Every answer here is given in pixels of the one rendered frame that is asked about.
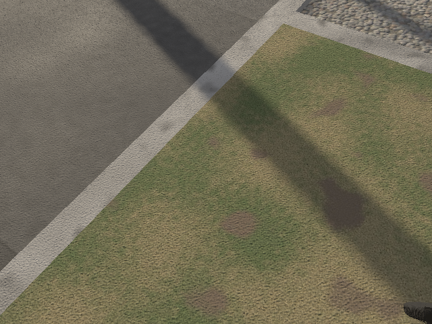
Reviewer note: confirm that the robot right hand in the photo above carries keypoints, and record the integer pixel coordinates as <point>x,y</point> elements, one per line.
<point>419,310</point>

